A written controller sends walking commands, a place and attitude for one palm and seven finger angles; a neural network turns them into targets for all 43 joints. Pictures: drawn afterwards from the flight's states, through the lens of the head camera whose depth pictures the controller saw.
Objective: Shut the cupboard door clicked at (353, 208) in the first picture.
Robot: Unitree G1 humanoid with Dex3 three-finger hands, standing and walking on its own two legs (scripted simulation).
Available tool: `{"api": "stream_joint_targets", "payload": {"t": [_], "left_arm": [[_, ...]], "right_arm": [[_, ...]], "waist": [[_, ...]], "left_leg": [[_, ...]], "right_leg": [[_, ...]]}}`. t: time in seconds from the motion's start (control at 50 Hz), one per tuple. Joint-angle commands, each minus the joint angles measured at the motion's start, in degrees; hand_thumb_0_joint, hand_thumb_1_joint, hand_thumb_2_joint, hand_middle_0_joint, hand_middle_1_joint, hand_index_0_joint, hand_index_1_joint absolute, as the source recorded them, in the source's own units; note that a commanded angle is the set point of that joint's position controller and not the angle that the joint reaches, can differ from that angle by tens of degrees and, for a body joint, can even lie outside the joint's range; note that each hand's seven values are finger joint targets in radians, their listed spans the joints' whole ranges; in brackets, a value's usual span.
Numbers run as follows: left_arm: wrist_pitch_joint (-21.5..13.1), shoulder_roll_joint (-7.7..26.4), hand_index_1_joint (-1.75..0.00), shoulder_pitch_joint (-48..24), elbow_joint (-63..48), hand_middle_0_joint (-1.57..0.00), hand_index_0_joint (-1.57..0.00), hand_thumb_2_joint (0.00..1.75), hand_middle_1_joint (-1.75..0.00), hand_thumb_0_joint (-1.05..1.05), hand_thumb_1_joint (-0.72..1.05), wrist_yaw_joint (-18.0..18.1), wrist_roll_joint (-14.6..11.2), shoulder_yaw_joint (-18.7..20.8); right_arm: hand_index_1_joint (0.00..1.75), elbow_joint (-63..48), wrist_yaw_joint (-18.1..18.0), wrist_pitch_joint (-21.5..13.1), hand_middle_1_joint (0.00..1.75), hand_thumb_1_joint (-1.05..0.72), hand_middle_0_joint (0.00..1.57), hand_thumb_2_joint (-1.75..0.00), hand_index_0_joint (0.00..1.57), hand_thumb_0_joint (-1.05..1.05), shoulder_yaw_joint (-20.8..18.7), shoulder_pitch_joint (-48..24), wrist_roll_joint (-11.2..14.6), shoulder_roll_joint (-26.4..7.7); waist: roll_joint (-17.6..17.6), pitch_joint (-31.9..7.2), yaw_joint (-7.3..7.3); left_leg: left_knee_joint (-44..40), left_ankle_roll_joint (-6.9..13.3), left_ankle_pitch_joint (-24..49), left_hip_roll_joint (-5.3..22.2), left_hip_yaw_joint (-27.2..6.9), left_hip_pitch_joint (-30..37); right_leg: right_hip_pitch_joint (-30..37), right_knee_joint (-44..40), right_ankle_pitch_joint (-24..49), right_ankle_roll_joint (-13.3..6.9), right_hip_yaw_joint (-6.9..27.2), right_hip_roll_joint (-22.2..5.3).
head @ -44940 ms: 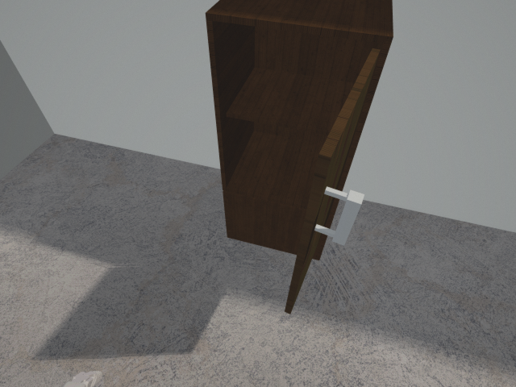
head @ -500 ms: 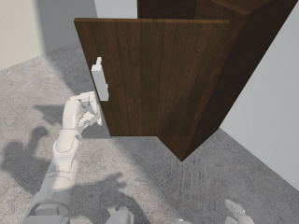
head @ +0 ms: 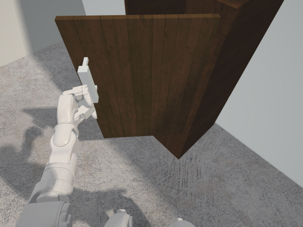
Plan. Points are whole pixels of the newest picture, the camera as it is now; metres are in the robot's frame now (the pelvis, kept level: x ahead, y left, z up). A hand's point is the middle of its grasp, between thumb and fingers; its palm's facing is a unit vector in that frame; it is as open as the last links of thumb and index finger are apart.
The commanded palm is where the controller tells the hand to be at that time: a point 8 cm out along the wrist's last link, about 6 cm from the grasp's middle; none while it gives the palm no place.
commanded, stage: bring the fist close to the handle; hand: left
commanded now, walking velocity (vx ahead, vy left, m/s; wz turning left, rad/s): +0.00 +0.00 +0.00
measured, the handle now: (90, 80) +0.51 +0.19 +0.07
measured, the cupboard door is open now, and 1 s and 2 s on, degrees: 50 39 28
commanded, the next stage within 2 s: push the door shut along its arc in 0.02 s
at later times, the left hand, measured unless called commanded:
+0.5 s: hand (94, 97) +0.44 +0.16 +0.08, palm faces -0.02 -1.00 -0.04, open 3.1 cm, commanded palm +0.43 +0.20 +0.07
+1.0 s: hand (97, 82) +0.50 +0.16 +0.08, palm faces -0.13 -0.99 -0.03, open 3.4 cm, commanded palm +0.50 +0.18 +0.07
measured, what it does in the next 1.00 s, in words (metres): stands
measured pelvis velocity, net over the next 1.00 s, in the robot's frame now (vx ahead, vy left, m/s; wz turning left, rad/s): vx -0.02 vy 0.01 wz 0.01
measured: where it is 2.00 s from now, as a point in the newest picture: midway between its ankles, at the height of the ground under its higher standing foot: outside the picture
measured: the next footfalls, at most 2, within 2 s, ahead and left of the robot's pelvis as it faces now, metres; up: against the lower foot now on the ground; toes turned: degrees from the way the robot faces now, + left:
none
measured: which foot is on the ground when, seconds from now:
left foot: down 0.00-1.00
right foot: down 0.00-1.00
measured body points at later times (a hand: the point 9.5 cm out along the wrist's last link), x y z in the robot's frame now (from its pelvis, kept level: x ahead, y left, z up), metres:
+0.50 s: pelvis -0.01 -0.01 -0.01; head +0.07 +0.00 +0.44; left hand +0.44 +0.21 +0.08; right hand +0.08 -0.26 -0.12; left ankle +0.05 +0.11 -0.68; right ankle -0.01 -0.11 -0.68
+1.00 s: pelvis -0.02 +0.01 -0.03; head +0.10 +0.03 +0.41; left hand +0.50 +0.21 +0.08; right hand -0.01 -0.27 -0.14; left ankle +0.05 +0.11 -0.68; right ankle -0.01 -0.11 -0.68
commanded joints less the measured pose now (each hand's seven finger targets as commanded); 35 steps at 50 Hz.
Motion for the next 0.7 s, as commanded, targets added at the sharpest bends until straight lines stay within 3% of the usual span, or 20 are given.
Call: {"api": "stream_joint_targets", "payload": {"t": [0.0,0.02,0.1,0.12,0.16,0.2,0.24,0.28,0.34,0.4,0.42,0.44,0.48,0.52,0.54,0.68], "left_arm": [[-3.79,8.20,-1.50,-22.04,-11.71,-1.30,-1.30,0.90,-1.50,0.00,0.90,-0.87,-1.13,0.32],[-3.66,9.57,-1.50,-21.83,-11.34,-1.30,-1.30,0.90,-1.50,0.00,0.90,-0.77,-1.12,1.43],[-3.34,7.52,-1.50,-22.00,-11.47,-1.30,-1.30,0.90,-1.50,0.00,0.90,-0.81,-1.33,-0.09],[-3.43,8.29,-1.50,-22.03,-10.88,-1.30,-1.30,0.90,-1.50,0.00,0.90,-0.89,-1.12,0.31],[-3.94,10.18,-1.50,-27.04,-9.97,-1.30,-1.30,0.90,-1.50,0.00,0.90,-1.30,-0.60,0.50],[-4.47,9.68,-1.50,-30.14,-8.21,-1.30,-1.30,0.90,-1.50,0.00,0.90,-2.11,-0.30,-0.39],[-4.81,13.22,-1.50,-32.35,-5.90,-1.30,-1.30,0.90,-1.50,0.00,0.90,-2.83,-0.28,2.00],[-4.86,13.11,-1.50,-34.30,-3.27,-1.30,-1.30,0.90,-1.50,0.00,0.90,-3.93,-0.47,1.83],[-4.53,12.94,-1.50,-35.14,0.11,-1.30,-1.30,0.90,-1.50,0.00,0.90,-5.76,-0.64,1.55],[-3.89,14.86,-1.50,-37.37,3.23,-1.30,-1.30,0.90,-1.50,0.00,0.90,-7.25,-1.11,2.88],[-3.63,13.90,-1.50,-38.15,4.13,-1.30,-1.30,0.90,-1.50,0.00,0.90,-7.93,-1.25,1.77],[-3.72,15.93,-1.50,-39.66,4.81,-1.30,-1.30,0.90,-1.50,0.00,0.90,-8.28,-1.21,3.28],[-3.70,14.41,-1.50,-43.46,5.97,-1.30,-1.30,0.90,-1.50,0.00,0.90,-9.14,-0.94,1.24],[-3.81,14.30,-1.50,-45.58,6.23,-1.30,-1.30,0.90,-1.50,0.00,0.90,-9.64,-1.03,0.97],[-3.92,16.57,-1.50,-46.12,6.48,-1.30,-1.30,0.90,-1.50,0.00,0.90,-9.83,-0.99,2.76],[-3.03,18.32,-1.50,-52.31,9.25,-1.30,-1.30,0.90,-1.50,0.00,0.90,-12.41,-0.83,2.40]], "right_arm": [[0.30,-6.30,-0.74,-2.79,0.30,-0.90,0.20,-0.90,0.20,0.00,-2.89,0.80,0.58,-8.41],[0.30,-6.21,-0.86,-2.65,0.30,-0.90,0.20,-0.90,0.20,0.00,-2.87,0.84,0.49,-8.60],[0.30,-6.72,-0.70,-2.71,0.30,-0.90,0.20,-0.90,0.20,0.00,-2.58,0.13,0.64,-8.14],[0.30,-6.64,-0.76,-2.62,0.30,-0.90,0.20,-0.90,0.20,0.00,-2.66,0.23,0.60,-8.31],[0.30,-6.07,-1.05,-2.55,0.30,-0.90,0.20,-0.90,0.20,0.00,-2.43,0.19,0.63,-8.49],[0.30,-5.89,-1.15,-2.65,0.30,-0.90,0.20,-0.90,0.20,0.00,-2.34,0.12,0.65,-8.34],[0.30,-5.40,-1.43,-2.51,0.30,-0.90,0.20,-0.90,0.20,0.00,-2.30,0.57,0.58,-8.91],[0.30,-5.27,-1.48,-2.41,0.30,-0.90,0.20,-0.90,0.20,0.00,-2.10,0.47,0.74,-8.66],[0.30,-5.02,-1.31,-2.35,0.30,-0.90,0.20,-0.90,0.20,0.00,-2.23,1.50,0.63,-8.98],[0.30,-4.99,-1.23,-1.89,0.30,-0.90,0.20,-0.90,0.20,0.00,-2.20,2.18,0.68,-9.33],[0.30,-5.10,-1.18,-1.77,0.30,-0.90,0.20,-0.90,0.20,0.00,-2.03,2.13,0.77,-9.19],[0.30,-4.93,-1.27,-1.66,0.30,-0.90,0.20,-0.90,0.20,0.00,-2.10,2.71,0.72,-9.58],[0.30,-4.40,-1.27,-1.59,0.30,-0.90,0.20,-0.90,0.20,0.00,-2.12,3.10,0.77,-9.54],[0.30,-3.95,-1.18,-1.80,0.30,-0.90,0.20,-0.90,0.20,0.00,-2.33,3.77,0.65,-9.82],[0.30,-3.76,-1.27,-1.78,0.30,-0.90,0.20,-0.90,0.20,0.00,-2.47,4.48,0.49,-10.24],[0.30,-2.31,-1.15,-1.95,0.30,-0.90,0.20,-0.90,0.20,0.00,-2.40,6.39,0.48,-10.89]], "waist": [[0.18,-19.53,-0.32],[-0.90,-19.56,-0.25],[0.51,-18.95,-0.05],[-1.26,-18.79,-0.35],[-0.74,-18.04,-1.39],[-0.02,-18.14,-1.78],[0.26,-18.94,-1.61],[-0.02,-19.63,-1.88],[2.39,-21.73,-1.92],[-1.12,-21.19,-2.61],[-0.84,-20.53,-2.93],[-0.24,-20.31,-2.94],[-0.36,-19.84,-4.49],[1.19,-21.34,-4.86],[1.03,-22.49,-4.60],[2.98,-24.34,-6.37]], "left_leg": [[-6.27,0.46,10.47,-1.36,-2.82,20.23],[-6.25,0.55,10.54,-1.36,-2.85,19.97],[-6.25,0.55,10.67,-1.59,-2.78,20.02],[-6.21,0.61,10.34,-1.51,-2.82,19.75],[-5.66,0.76,9.01,-1.59,-2.90,18.69],[-5.44,0.70,8.28,-1.62,-3.17,18.82],[-4.81,0.76,7.65,-1.68,-3.27,18.31],[-4.59,0.72,7.91,-1.65,-3.50,17.73],[-3.55,0.65,10.77,-1.65,-3.78,19.30],[-3.03,0.92,10.03,-1.56,-3.74,16.46],[-2.89,1.03,9.45,-1.73,-3.50,15.43],[-2.58,1.09,9.06,-1.66,-3.75,15.14],[-2.18,1.09,8.31,-1.39,-4.32,15.30],[-1.73,1.11,7.90,-1.35,-4.63,16.33],[-1.40,1.20,8.44,-1.24,-4.92,16.50],[-0.36,1.18,8.06,-0.81,-5.96,16.27]], "right_leg": [[1.08,-8.69,17.07,-0.15,0.01,0.70],[1.42,-8.75,17.33,-0.11,0.11,0.66],[1.14,-8.69,17.70,-0.14,0.12,0.53],[1.30,-8.82,17.52,-0.05,0.15,0.54],[0.39,-8.68,16.81,0.11,0.70,0.28],[-0.55,-8.44,15.85,0.00,0.72,0.29],[-0.77,-8.23,15.01,-0.08,1.21,0.37],[-0.72,-7.80,15.35,-0.12,1.19,0.20],[-1.90,-6.75,17.49,-0.39,1.00,0.34],[-1.63,-6.81,17.59,-0.04,1.32,0.27],[-1.63,-6.97,17.41,0.01,1.57,0.28],[-2.42,-6.64,16.53,-0.17,1.49,0.39],[-5.06,-6.42,15.09,-0.09,1.24,0.40],[-6.57,-6.32,13.67,-0.22,1.21,0.49],[-6.54,-5.89,13.76,-0.37,1.15,0.62],[-9.63,-5.19,11.67,-0.47,0.91,0.92]]}}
